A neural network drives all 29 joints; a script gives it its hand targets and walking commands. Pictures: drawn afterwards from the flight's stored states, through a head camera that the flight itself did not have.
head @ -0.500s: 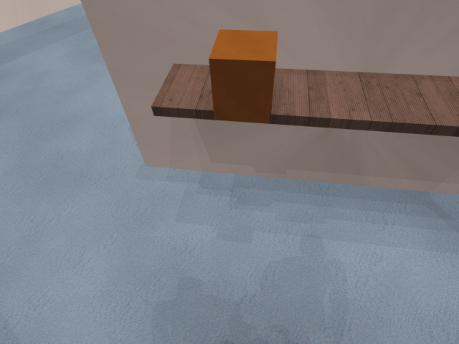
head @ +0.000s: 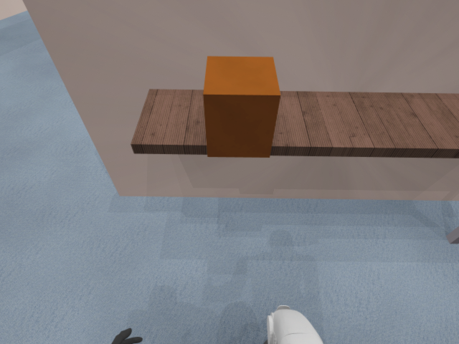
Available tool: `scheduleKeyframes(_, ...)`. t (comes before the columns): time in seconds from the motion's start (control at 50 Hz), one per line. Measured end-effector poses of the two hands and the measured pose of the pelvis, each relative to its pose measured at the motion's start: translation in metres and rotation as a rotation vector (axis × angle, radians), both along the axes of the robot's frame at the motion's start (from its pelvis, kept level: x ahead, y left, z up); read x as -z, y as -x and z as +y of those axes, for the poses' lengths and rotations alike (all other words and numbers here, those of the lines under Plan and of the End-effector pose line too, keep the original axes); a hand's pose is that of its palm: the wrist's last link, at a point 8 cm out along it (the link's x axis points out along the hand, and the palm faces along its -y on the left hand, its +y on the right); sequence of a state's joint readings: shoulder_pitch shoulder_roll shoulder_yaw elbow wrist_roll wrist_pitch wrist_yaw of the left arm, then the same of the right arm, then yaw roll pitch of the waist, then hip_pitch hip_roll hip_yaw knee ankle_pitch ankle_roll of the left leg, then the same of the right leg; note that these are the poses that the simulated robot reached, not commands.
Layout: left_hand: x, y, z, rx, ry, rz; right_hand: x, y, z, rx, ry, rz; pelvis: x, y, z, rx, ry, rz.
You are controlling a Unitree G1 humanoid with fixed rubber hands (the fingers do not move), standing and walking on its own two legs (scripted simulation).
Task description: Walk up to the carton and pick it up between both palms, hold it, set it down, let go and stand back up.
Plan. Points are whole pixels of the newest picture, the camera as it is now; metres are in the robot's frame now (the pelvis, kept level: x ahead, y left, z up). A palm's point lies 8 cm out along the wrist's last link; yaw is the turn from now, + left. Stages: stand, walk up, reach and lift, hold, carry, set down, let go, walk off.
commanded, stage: walk up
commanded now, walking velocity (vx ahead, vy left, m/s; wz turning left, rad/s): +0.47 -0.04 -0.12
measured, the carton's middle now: (239, 108) +0.68 -0.06 +0.00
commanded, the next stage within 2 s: none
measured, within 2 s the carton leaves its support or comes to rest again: neither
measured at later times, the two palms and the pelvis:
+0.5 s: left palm (125, 322) +0.20 +0.21 -0.12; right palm (346, 270) +0.27 -0.27 -0.15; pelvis +0.23 -0.03 +0.01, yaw -1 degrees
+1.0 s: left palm (122, 304) +0.25 +0.23 -0.16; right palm (311, 256) +0.31 -0.19 -0.15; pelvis +0.26 +0.02 -0.01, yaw -1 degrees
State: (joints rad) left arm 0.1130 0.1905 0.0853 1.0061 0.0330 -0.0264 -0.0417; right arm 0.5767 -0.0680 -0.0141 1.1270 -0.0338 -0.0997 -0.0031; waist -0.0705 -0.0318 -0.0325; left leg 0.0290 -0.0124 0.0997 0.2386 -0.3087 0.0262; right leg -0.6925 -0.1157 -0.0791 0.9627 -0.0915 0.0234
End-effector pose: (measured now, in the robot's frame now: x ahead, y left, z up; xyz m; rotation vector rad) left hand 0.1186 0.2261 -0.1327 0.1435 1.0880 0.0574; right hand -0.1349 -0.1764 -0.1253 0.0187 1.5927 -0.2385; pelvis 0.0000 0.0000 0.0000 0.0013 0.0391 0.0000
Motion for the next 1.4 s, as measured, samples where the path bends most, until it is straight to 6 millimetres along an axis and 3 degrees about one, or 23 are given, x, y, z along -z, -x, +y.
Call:
scheduleKeyframes(0.12,0.016,-0.106,-0.049,0.090,0.053,-0.023,0.003,-0.038,-0.001,0.059,-0.016,0.098,0.015,-0.068,-0.017,0.017,0.007,-0.004)
scheduleKeyframes(0.18,0.029,-0.152,-0.072,0.100,0.053,-0.049,0.014,-0.072,-0.013,0.065,-0.031,0.149,0.029,-0.110,-0.032,0.018,0.009,-0.011)
scheduleKeyframes(0.22,0.031,-0.167,-0.079,0.097,0.037,-0.049,0.023,-0.103,-0.027,0.064,-0.029,0.167,0.032,-0.130,-0.038,0.025,0.017,-0.021)
scheduleKeyframes(0.28,0.023,-0.160,-0.071,0.029,0.004,0.022,0.029,-0.165,-0.053,0.016,-0.012,0.107,0.023,-0.155,-0.042,0.020,-0.001,-0.035)
scheduleKeyframes(0.36,0.004,-0.133,-0.046,-0.072,-0.078,0.127,0.031,-0.265,-0.083,-0.090,0.025,-0.046,0.006,-0.183,-0.043,0.014,-0.018,-0.046)
scheduleKeyframes(0.42,-0.008,-0.110,-0.031,-0.111,-0.114,0.200,0.030,-0.334,-0.094,-0.144,0.043,-0.158,-0.002,-0.202,-0.040,0.018,-0.028,-0.055)
scheduleKeyframes(0.54,-0.012,-0.074,-0.020,-0.158,-0.111,0.351,0.021,-0.435,-0.081,-0.174,0.046,-0.329,-0.005,-0.235,-0.025,0.017,-0.021,-0.059)
scheduleKeyframes(0.62,0.007,-0.074,-0.020,-0.155,-0.043,0.399,0.016,-0.474,-0.060,-0.204,0.079,-0.399,0.002,-0.250,-0.010,0.012,0.017,-0.063)
scheduleKeyframes(0.66,0.023,-0.083,-0.018,-0.155,-0.005,0.399,0.017,-0.482,-0.049,-0.220,0.100,-0.411,0.010,-0.259,-0.001,0.011,0.044,-0.064)
scheduleKeyframes(0.72,0.037,-0.105,-0.015,-0.155,0.031,0.373,0.013,-0.479,-0.031,-0.238,0.107,-0.393,0.012,-0.263,0.006,0.004,0.030,-0.068)
scheduleKeyframes(0.86,0.032,-0.134,-0.007,-0.116,0.044,0.340,0.005,-0.467,-0.020,-0.195,0.123,-0.360,0.003,-0.265,0.020,0.011,0.016,-0.053)
scheduleKeyframes(1.0,0.026,-0.127,0.004,-0.122,-0.025,0.342,0.024,-0.444,-0.019,-0.150,0.078,-0.318,0.008,-0.261,0.020,0.023,-0.018,-0.044)
scheduleKeyframes(1.16,0.011,-0.104,-0.010,-0.104,-0.030,0.383,0.026,-0.404,-0.027,-0.097,0.047,-0.241,0.000,-0.262,0.013,0.018,0.011,-0.051)
scheduleKeyframes(1.3,0.017,-0.112,-0.029,-0.097,0.018,0.362,0.023,-0.367,-0.023,-0.092,0.028,-0.141,-0.001,-0.264,0.006,0.014,0.013,-0.056)
scheduleKeyframes(1.4,0.019,-0.118,-0.037,-0.096,0.036,0.350,0.024,-0.355,-0.017,-0.087,0.014,-0.100,0.000,-0.267,0.003,0.012,0.011,-0.055)
